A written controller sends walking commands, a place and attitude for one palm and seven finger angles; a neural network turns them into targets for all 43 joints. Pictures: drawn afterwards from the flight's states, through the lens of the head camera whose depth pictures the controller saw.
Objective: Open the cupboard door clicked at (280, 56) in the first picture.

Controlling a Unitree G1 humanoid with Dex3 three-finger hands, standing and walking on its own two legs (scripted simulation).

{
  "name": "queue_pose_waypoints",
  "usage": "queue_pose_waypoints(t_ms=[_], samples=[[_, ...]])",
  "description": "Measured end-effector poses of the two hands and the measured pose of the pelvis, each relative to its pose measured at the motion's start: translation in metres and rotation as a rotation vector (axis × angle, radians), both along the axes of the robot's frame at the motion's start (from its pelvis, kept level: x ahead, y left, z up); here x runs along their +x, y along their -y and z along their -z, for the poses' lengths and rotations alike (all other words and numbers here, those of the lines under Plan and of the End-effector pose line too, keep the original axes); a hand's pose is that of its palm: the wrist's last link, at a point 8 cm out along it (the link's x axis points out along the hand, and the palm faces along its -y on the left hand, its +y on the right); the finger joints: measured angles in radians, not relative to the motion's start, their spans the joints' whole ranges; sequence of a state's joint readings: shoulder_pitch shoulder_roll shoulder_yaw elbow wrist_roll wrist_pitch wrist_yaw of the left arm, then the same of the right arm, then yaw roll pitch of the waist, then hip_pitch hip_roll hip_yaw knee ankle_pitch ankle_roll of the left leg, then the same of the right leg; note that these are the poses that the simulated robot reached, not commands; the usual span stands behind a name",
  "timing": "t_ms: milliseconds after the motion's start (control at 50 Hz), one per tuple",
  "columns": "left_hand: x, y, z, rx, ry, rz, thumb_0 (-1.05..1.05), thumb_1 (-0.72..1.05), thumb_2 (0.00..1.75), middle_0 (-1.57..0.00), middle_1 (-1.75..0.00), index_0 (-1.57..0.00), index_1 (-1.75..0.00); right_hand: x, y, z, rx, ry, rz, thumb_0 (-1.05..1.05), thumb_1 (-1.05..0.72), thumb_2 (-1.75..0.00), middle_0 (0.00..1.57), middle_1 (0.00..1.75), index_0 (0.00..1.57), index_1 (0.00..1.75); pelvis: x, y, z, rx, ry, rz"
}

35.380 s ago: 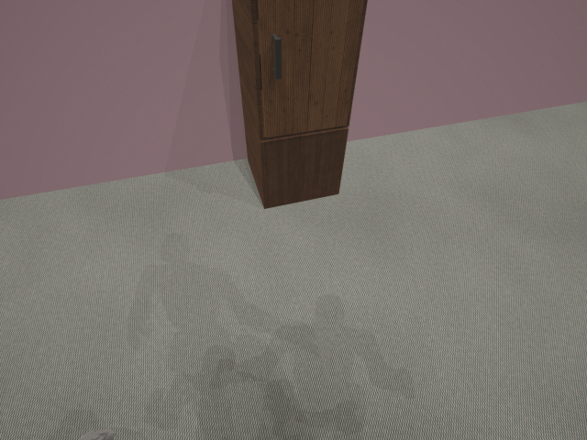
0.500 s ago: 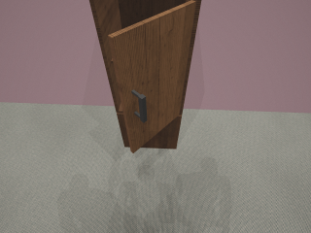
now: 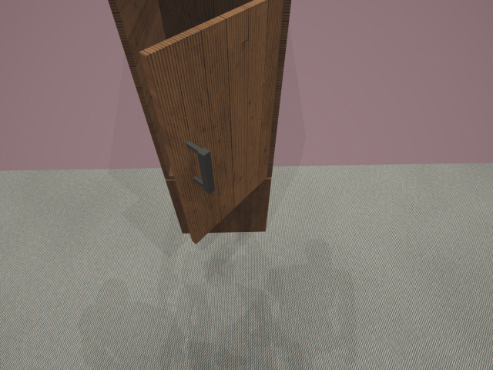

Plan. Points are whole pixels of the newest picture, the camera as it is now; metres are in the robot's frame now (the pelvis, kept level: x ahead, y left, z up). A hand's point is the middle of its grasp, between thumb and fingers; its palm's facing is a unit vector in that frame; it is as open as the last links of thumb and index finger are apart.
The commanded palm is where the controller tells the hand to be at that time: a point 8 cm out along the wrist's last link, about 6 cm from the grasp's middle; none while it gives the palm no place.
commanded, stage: walk to a spot facing it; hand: left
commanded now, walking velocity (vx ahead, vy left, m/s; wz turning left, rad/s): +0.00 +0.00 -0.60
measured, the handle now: (200, 168) +0.51 +0.14 -0.02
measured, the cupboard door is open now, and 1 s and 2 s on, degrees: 48 48 48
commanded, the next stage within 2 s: none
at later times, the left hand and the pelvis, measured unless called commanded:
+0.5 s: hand out of the picture +0.09 +0.16 -0.15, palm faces -0.20 -0.94 -0.29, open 7.4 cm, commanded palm none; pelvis -0.01 -0.03 +0.00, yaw -16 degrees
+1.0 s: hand (213, 337) +0.20 +0.08 -0.17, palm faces -0.51 -0.81 -0.28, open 7.4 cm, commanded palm none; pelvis -0.01 -0.04 -0.02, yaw -33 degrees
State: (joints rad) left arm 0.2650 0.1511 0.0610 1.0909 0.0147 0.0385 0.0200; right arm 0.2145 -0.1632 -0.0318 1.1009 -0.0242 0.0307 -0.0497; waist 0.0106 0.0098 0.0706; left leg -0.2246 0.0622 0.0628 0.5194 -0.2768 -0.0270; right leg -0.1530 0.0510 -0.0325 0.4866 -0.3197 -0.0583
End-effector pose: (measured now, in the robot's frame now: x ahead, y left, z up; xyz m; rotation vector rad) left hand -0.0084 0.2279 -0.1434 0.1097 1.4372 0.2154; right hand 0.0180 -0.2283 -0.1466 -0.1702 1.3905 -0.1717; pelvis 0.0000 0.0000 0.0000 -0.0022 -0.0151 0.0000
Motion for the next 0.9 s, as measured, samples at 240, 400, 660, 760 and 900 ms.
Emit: queue_pose_waypoints(t_ms=[240,400,660,760,900], samples=[[0.073,-0.014,-0.013,0.065,0.128,0.149,0.01,0.91,0.90,-0.20,-0.30,-0.20,-0.30,-0.025,0.026,0.007,-0.018,0.047,0.077,0.00,-0.90,-0.90,0.20,0.30,0.20,0.30,-0.013,0.010,0.006,0.018,-0.009,0.118],[0.096,0.006,-0.022,0.111,0.171,0.254,0.01,0.91,0.90,-0.20,-0.30,-0.20,-0.30,-0.017,0.063,0.006,-0.026,0.097,0.164,0.00,-0.90,-0.90,0.20,0.30,0.20,0.30,-0.017,0.028,0.005,0.031,-0.019,0.201],[0.123,0.017,-0.002,0.018,0.110,0.396,0.01,0.90,0.90,-0.20,-0.30,-0.21,-0.30,0.017,0.062,-0.029,-0.109,0.300,0.267,0.00,-0.90,-0.90,0.20,0.30,0.20,0.30,-0.005,0.014,0.003,0.008,-0.058,0.378],[0.158,0.024,0.001,-0.012,0.151,0.458,0.01,0.91,0.90,-0.20,-0.30,-0.21,-0.30,-0.018,0.050,-0.030,-0.131,0.226,0.276,0.00,-0.90,-0.90,0.20,0.30,0.20,0.30,-0.005,0.013,0.002,-0.002,-0.046,0.416],[0.207,0.064,-0.013,-0.027,0.230,0.594,0.01,0.91,0.90,-0.20,-0.30,-0.20,-0.30,-0.093,0.044,-0.020,-0.095,0.095,0.406,0.00,-0.90,-0.90,0.20,0.30,0.20,0.30,-0.007,0.026,0.000,-0.021,-0.033,0.505]])
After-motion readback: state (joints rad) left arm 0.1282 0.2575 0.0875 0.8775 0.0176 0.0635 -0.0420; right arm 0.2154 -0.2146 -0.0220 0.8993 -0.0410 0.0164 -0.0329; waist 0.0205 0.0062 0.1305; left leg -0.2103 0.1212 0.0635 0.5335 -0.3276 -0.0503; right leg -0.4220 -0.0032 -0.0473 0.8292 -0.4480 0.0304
